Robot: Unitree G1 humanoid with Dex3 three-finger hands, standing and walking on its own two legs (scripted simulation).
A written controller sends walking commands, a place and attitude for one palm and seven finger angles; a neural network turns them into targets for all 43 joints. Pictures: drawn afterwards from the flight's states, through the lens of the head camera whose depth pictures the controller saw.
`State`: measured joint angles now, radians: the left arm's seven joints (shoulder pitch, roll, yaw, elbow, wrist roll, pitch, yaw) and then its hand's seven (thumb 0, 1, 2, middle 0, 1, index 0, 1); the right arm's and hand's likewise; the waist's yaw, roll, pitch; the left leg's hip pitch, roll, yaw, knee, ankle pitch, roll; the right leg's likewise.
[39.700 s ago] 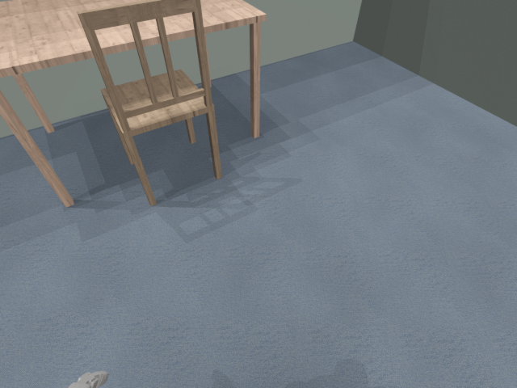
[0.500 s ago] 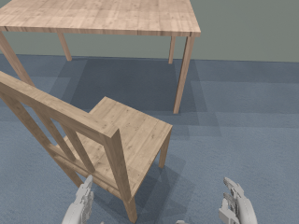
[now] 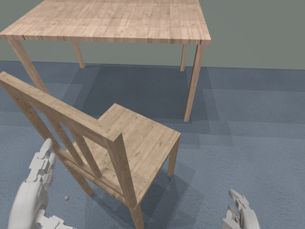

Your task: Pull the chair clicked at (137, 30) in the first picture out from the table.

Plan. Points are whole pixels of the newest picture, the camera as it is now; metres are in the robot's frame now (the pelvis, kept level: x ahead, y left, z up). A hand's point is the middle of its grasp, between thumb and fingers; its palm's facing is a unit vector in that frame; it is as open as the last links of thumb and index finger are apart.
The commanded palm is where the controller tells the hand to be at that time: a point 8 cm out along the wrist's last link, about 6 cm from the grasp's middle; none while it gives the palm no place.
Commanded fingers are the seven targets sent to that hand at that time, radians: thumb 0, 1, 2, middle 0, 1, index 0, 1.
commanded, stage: draw the hand back to the body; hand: left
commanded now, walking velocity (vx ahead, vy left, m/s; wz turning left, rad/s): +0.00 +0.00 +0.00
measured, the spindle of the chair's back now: (66, 141) +0.37 +0.31 -0.02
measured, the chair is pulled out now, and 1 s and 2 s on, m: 0.53 0.53 0.53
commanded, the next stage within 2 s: step back with the hand held close in 1.00 s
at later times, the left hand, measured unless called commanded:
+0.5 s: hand (23, 156) +0.21 +0.25 +0.19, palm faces +0.41 -0.81 -0.41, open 11.1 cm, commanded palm +0.16 +0.29 +0.21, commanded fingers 0.00 0.72 0.81 -0.17 -0.26 -0.17 -0.26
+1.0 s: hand (2, 146) +0.21 +0.26 +0.22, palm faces +0.43 -0.81 -0.40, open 7.5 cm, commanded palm +0.16 +0.31 +0.23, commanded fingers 0.00 0.90 0.90 -0.20 -0.30 -0.20 -0.30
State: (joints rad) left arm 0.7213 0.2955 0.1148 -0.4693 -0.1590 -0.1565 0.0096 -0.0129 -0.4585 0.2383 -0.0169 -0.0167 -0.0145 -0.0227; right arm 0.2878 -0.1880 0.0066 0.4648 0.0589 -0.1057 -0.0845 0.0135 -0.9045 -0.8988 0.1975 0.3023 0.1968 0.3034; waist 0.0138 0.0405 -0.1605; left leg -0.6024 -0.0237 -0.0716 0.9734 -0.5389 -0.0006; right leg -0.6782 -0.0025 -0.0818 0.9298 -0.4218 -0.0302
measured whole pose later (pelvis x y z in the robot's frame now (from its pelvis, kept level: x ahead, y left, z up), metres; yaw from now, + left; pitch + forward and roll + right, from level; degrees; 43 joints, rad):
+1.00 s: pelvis +0.02 +0.01 +0.06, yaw -1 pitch -4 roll -1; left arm 0.51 0.36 0.33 -0.43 -0.08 -0.10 0.14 0.02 0.88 0.89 -0.21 -0.30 -0.21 -0.30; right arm 0.22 -0.23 0.00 0.66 0.01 -0.13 -0.06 0.01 -0.91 -0.90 0.20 0.30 0.20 0.30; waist 0.05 0.06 0.00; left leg -0.04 -0.02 -0.04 0.41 -0.31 0.01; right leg -0.13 0.01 -0.05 0.41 -0.21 -0.01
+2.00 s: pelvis -0.05 +0.01 +0.04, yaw -1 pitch +1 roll -1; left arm 0.56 0.45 0.45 -0.54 -0.01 -0.20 0.17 0.01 0.89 0.89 -0.21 -0.30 -0.21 -0.31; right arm 0.23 -0.21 0.00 0.58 0.00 -0.06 -0.06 0.01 -0.90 -0.90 0.20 0.30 0.20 0.30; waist 0.01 -0.03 0.03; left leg -0.35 -0.02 -0.04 0.61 -0.28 0.02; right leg -0.41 0.00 -0.04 0.52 -0.14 -0.01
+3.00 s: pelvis -0.23 -0.09 +0.03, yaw -2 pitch -2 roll +2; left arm 0.59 0.48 0.42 -0.52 -0.04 -0.19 0.14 0.01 0.89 0.89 -0.21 -0.30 -0.21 -0.31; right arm 0.17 -0.21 -0.03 0.60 0.00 -0.09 -0.05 0.01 -0.90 -0.90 0.20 0.30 0.20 0.30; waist 0.00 -0.04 0.07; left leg -0.51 0.03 -0.02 0.77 -0.36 -0.03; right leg -0.41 0.01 0.01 0.70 -0.25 -0.02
